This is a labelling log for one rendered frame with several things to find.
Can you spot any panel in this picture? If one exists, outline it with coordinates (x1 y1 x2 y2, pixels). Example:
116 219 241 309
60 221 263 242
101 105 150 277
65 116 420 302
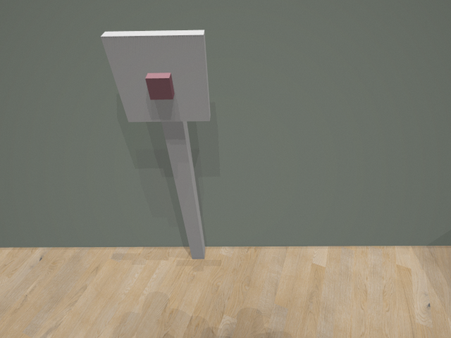
101 30 211 259

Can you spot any button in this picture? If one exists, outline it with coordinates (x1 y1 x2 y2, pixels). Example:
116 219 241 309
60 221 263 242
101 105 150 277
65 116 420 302
145 73 175 100

